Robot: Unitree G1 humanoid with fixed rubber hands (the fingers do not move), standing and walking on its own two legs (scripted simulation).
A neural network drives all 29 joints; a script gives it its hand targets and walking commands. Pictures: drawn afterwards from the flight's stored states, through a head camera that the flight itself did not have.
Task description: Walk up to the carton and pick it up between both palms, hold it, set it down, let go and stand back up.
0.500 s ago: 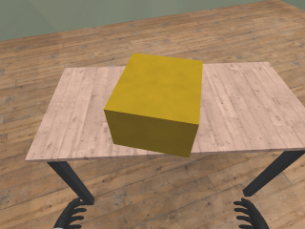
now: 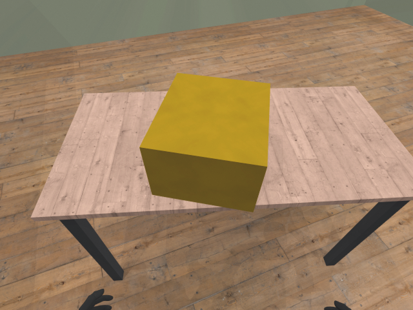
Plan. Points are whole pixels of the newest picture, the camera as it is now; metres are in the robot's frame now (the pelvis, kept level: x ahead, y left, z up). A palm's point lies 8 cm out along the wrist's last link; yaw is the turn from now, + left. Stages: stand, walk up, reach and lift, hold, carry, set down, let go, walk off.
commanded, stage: walk up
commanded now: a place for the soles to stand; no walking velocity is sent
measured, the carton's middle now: (212, 137) +0.55 +0.01 -0.01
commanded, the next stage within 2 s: stand in 0.72 s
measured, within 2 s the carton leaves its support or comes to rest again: neither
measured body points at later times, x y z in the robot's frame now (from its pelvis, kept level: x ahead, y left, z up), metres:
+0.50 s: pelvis +0.04 -0.02 +0.00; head +0.05 -0.02 +0.45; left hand +0.14 +0.24 -0.11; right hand +0.15 -0.29 -0.11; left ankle +0.06 +0.11 -0.72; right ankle -0.02 -0.11 -0.73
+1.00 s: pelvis +0.05 -0.04 +0.00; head +0.05 -0.04 +0.45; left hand +0.17 +0.23 -0.09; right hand +0.16 -0.30 -0.11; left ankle +0.08 +0.10 -0.73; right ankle +0.04 -0.14 -0.73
